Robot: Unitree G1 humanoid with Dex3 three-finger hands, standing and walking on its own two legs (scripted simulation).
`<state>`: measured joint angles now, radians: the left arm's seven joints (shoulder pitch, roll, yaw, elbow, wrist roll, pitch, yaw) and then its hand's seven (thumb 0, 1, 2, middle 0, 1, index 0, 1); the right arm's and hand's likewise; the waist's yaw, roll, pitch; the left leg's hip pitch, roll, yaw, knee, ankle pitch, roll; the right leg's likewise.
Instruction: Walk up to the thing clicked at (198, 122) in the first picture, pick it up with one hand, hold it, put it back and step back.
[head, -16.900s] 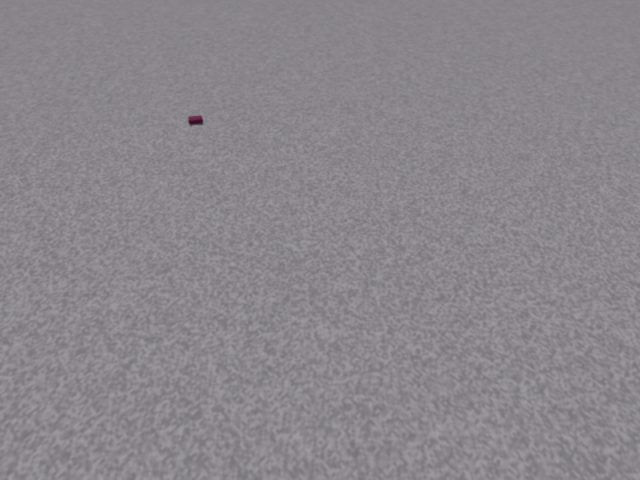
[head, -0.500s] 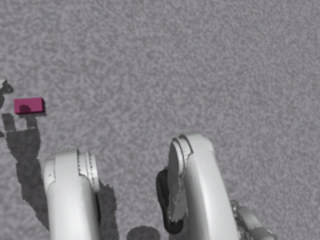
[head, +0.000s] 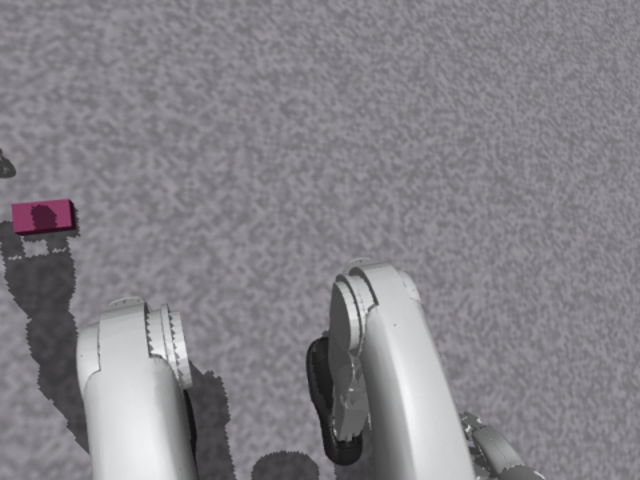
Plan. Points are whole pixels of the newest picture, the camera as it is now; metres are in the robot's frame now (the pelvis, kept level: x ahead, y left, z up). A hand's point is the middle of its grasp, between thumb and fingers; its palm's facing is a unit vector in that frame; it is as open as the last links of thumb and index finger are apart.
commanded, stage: rise first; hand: left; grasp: from above
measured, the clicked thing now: (45, 217) +0.46 +0.31 -0.30
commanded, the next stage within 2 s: approach in 0.70 s
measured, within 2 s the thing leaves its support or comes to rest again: neither
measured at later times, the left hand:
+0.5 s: hand out of the picture +0.42 +0.35 -0.17, palm faces -0.47 -0.09 -0.88, open 12.4 cm
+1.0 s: hand out of the picture +0.42 +0.33 -0.18, palm faces -0.49 -0.07 -0.87, open 12.4 cm
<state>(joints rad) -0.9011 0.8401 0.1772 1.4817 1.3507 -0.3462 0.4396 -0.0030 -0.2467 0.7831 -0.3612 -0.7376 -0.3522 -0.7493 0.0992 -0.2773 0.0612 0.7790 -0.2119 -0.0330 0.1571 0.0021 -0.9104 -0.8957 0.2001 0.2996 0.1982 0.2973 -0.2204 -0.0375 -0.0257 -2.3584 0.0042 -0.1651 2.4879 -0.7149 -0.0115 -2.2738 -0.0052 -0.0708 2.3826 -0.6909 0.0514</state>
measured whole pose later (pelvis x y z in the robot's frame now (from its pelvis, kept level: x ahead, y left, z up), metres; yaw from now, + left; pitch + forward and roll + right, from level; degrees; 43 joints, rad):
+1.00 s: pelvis -0.01 +0.00 +0.00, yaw +0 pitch +33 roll -9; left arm -0.95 0.83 0.09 1.52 1.34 -0.33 0.42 0.00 -0.25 0.78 -0.36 -0.75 -0.35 -0.76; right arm 0.12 -0.27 0.08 0.76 -0.19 -0.06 0.16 0.00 -0.91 -0.89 0.20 0.30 0.20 0.30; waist -0.23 -0.04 -0.03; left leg -2.36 0.00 -0.16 2.47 -0.69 0.00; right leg -2.27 -0.01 -0.06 2.36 -0.67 0.05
